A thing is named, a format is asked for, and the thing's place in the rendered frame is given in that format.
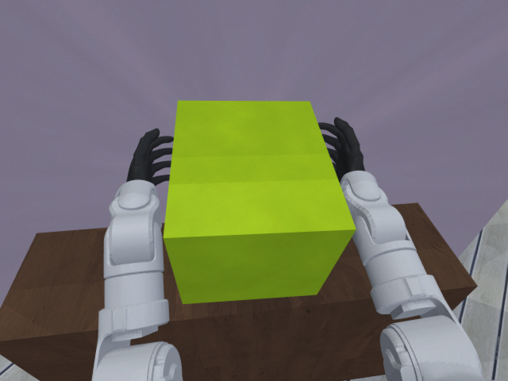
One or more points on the pedestal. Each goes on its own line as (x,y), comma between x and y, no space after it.
(49,318)

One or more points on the left robot hand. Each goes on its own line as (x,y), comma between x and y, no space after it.
(142,166)

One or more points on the robot left upper arm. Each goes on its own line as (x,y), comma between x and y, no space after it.
(156,361)

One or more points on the left robot forearm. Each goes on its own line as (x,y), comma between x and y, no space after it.
(133,266)

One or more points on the right robot hand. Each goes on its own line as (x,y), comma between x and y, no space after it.
(347,156)

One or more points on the right robot forearm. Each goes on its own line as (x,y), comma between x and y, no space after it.
(400,284)

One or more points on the carton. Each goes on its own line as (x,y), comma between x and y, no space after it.
(254,206)

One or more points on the robot right upper arm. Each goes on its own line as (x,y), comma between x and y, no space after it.
(428,349)

